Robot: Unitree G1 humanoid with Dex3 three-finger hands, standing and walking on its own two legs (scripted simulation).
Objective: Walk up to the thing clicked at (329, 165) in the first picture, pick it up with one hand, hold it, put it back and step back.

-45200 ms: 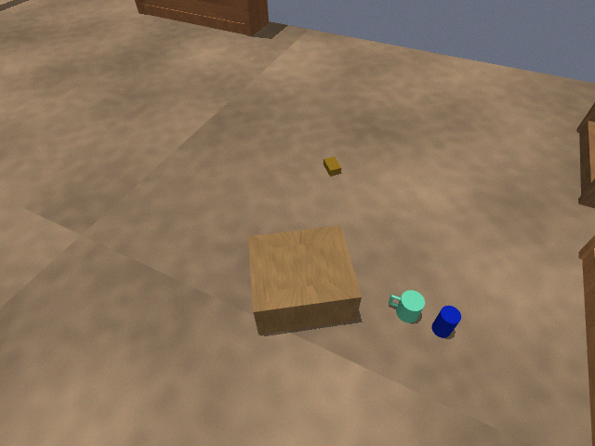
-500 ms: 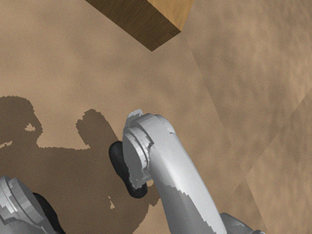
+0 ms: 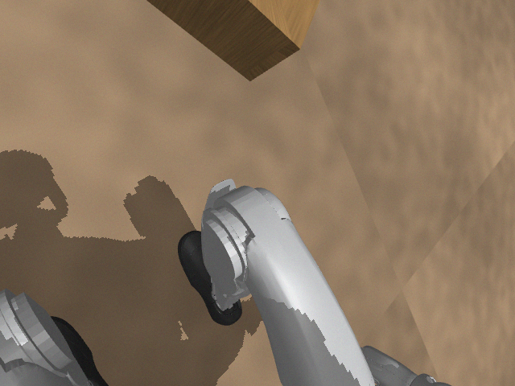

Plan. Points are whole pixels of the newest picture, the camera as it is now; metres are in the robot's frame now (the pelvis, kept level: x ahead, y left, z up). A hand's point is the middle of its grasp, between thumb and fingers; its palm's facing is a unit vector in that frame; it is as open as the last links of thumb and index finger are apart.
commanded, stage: close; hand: left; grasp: from above
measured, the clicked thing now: out of the picture +0.43 +0.35 -0.31
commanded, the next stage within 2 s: settle in 0.68 s
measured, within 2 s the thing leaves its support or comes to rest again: leaves its support in 1.12 s
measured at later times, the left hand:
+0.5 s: hand out of the picture +0.42 +0.34 -0.28, palm faces -0.19 -0.40 -0.90, open 9.1 cm
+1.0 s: hand out of the picture +0.42 +0.34 -0.28, palm faces -0.15 -0.41 -0.90, open 8.9 cm
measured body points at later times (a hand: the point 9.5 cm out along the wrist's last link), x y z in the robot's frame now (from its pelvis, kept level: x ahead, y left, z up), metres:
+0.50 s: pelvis -0.01 +0.00 +0.00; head +0.30 +0.12 +0.30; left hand +0.43 +0.36 -0.23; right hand +0.01 -0.24 -0.04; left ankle +0.07 +0.13 -0.29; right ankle +0.13 -0.12 -0.29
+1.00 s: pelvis +0.00 +0.00 +0.00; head +0.31 +0.12 +0.30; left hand +0.43 +0.36 -0.23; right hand +0.02 -0.24 -0.03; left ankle +0.07 +0.13 -0.29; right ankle +0.13 -0.12 -0.29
